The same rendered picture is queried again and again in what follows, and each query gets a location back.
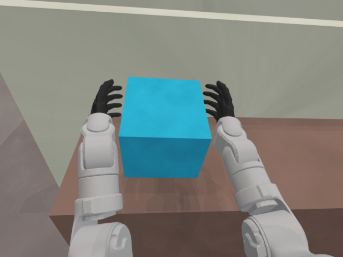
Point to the robot left upper arm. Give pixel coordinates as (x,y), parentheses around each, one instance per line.
(102,240)

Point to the left robot hand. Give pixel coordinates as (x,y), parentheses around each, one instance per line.
(102,98)

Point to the carton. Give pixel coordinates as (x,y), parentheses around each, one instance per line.
(164,131)

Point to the pedestal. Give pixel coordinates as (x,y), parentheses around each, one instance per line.
(199,217)

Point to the robot right forearm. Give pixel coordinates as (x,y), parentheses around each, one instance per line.
(255,193)

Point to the robot right upper arm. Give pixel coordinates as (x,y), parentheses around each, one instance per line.
(275,234)

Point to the right robot hand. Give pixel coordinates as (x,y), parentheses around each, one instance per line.
(224,106)

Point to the robot left forearm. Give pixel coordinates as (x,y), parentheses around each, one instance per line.
(98,171)

